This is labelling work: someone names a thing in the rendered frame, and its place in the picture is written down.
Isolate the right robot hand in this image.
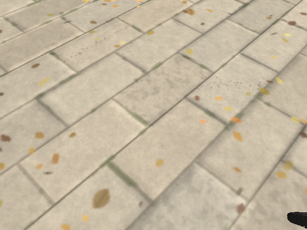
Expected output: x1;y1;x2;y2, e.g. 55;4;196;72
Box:
287;212;307;229

